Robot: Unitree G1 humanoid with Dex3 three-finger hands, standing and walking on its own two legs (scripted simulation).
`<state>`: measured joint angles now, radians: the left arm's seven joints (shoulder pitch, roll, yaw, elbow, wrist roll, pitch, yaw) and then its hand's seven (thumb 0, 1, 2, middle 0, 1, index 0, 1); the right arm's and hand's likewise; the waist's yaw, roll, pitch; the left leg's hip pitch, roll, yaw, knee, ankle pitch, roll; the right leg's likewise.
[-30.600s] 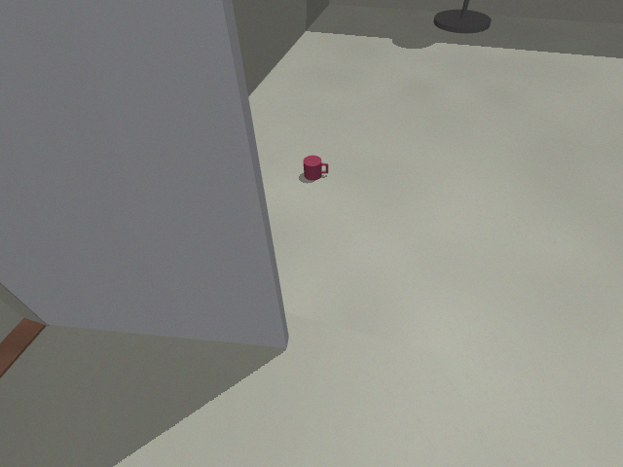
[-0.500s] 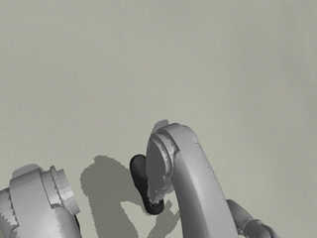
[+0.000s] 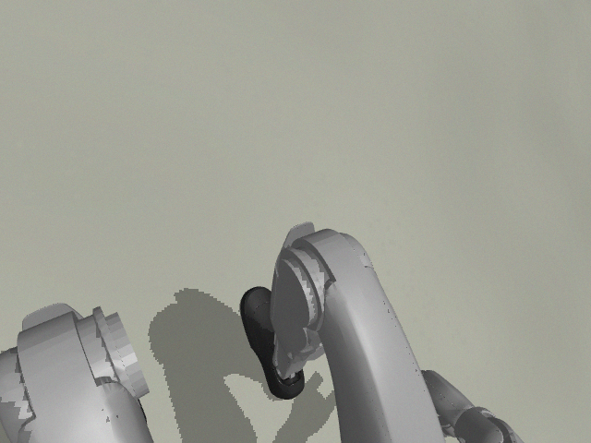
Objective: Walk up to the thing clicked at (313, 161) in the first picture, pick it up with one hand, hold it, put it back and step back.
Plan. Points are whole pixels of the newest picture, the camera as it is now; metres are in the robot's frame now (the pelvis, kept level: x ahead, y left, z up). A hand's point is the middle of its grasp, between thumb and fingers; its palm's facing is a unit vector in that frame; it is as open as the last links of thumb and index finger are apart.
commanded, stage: close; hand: left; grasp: from above
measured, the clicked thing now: out of the picture +0.45 +0.39 -0.26
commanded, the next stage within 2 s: settle in 0.86 s
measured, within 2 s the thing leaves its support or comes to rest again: leaves its support in 1.40 s
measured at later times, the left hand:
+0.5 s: hand out of the picture +0.44 +0.41 -0.22, palm faces -0.43 -0.18 -0.88, open 12.1 cm
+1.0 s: hand out of the picture +0.44 +0.41 -0.22, palm faces -0.42 -0.17 -0.89, open 11.9 cm
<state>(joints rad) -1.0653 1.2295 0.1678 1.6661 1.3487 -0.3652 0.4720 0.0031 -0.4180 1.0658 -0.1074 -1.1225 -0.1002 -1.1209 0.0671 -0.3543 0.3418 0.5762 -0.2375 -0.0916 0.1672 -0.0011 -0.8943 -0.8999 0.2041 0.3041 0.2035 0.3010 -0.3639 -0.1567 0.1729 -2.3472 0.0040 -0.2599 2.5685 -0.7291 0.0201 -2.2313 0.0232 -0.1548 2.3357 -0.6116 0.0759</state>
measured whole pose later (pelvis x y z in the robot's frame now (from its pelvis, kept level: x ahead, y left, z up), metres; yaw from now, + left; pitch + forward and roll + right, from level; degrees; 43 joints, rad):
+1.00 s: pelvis +0.00 +0.00 +0.00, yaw +0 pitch +27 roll -17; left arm -1.08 1.23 0.15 1.66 1.33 -0.35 0.47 0.01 -0.29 0.93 -0.28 -1.14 -0.30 -1.11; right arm 0.06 -0.35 0.36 0.57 -0.24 -0.09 0.16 0.00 -0.90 -0.90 0.20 0.30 0.20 0.30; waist -0.37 -0.15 0.18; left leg -2.35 0.00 -0.26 2.57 -0.73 0.02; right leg -2.23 0.03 -0.16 2.33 -0.61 0.08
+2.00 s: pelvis +0.00 +0.00 +0.03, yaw +4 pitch +33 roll -14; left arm -0.97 0.99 0.17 1.24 1.25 -0.31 0.14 0.01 -0.29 0.84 -0.39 -1.02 -0.42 -0.98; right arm 0.15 -0.32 0.15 0.59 -0.12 0.03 0.14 0.00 -0.90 -0.89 0.20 0.30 0.20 0.30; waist -0.26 -0.02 0.03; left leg -2.34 -0.02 -0.17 2.42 -0.68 0.03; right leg -2.22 -0.02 -0.10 2.25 -0.62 0.05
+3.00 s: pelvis +0.01 -0.01 +0.25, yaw +12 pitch +26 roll -5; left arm -0.41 0.62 0.00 0.69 0.96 -0.11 -0.01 0.01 -0.27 0.82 -0.37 -1.01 -0.41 -0.98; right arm 0.16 -0.26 0.01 0.65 0.03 0.06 -0.01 0.00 -0.89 -0.89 0.20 0.30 0.20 0.30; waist -0.11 0.05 -0.16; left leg -1.54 0.03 -0.06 1.68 -0.61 0.01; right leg -1.51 -0.02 -0.04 1.60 -0.55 0.04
